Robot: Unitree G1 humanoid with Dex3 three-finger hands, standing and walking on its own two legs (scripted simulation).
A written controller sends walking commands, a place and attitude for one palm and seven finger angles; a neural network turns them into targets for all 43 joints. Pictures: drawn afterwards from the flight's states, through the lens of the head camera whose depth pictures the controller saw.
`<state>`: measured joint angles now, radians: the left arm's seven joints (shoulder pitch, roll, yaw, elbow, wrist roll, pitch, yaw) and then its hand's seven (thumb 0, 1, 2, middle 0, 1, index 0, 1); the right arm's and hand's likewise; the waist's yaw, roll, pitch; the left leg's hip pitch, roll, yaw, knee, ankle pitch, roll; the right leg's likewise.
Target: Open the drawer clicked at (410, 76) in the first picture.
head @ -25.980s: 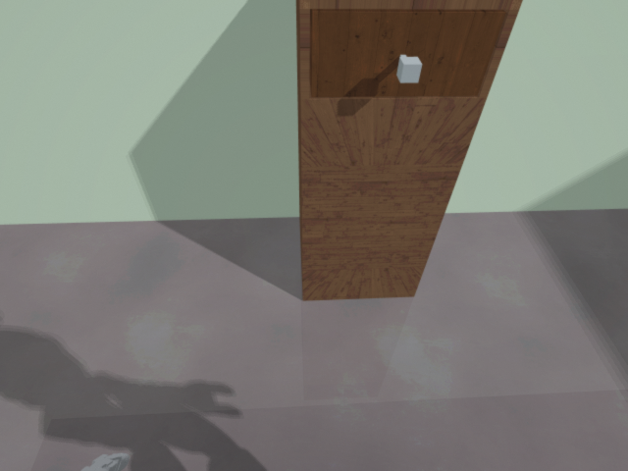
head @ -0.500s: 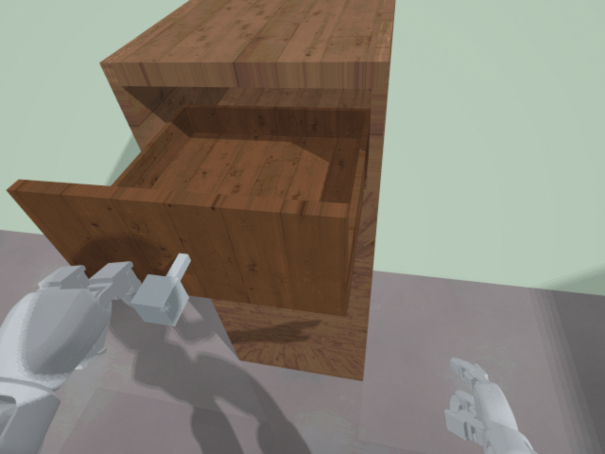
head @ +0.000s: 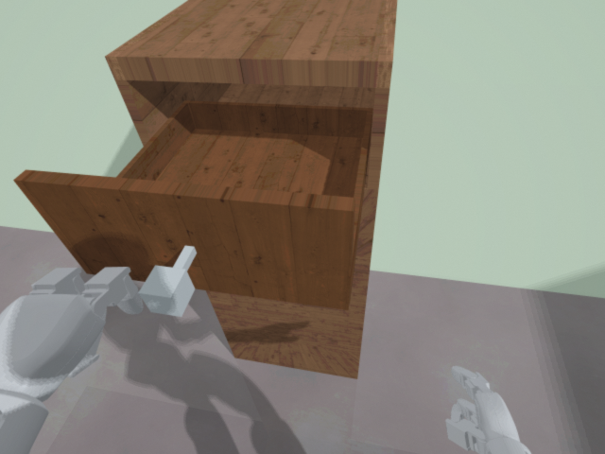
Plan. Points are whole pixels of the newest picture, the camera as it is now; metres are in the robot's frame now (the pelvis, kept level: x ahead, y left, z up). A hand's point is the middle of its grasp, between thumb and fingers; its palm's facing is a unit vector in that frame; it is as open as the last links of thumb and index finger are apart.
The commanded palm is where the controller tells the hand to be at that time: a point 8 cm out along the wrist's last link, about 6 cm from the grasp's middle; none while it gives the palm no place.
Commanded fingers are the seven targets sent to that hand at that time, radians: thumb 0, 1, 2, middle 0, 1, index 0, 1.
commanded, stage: pull the drawer open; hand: left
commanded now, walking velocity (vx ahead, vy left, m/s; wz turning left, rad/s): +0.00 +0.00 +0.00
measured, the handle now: (176, 276) +0.25 +0.19 +0.15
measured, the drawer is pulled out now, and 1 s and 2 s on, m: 0.26 0.25 0.25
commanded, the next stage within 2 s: open the thumb to release the handle in 0.12 s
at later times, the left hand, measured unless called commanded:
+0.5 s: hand (90, 339) +0.17 +0.26 +0.14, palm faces +0.02 -0.07 -1.00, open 7.2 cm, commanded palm +0.14 +0.27 +0.20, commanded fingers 0.00 -0.15 0.45 -0.32 -1.24 -0.32 -1.24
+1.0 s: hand (109, 347) +0.18 +0.25 +0.12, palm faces +0.03 -0.09 -1.00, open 13.6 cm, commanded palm +0.15 +0.25 +0.19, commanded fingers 0.00 -0.50 0.30 -0.30 -1.20 -0.30 -1.20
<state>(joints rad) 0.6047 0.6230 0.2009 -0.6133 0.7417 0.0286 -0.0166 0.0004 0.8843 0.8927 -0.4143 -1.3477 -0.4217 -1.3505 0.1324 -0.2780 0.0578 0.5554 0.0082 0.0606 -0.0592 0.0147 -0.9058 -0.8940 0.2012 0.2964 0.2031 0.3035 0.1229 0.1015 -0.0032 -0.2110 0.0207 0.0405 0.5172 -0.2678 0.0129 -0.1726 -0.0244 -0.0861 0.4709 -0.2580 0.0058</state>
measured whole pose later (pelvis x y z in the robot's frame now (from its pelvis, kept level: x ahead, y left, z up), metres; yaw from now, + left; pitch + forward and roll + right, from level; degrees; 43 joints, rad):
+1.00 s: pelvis +0.01 +0.00 +0.00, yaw +0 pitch +1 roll -1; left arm 0.58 0.57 0.14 -0.58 0.81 0.02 0.03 0.00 -0.47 0.30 -0.32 -1.20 -0.34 -1.21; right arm 0.13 -0.28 0.05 0.53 -0.01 0.07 -0.05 0.01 -0.91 -0.89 0.20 0.30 0.20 0.30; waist 0.13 0.09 -0.02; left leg -0.27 0.02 0.04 0.55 -0.29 0.01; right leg -0.23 -0.03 -0.09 0.50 -0.28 0.01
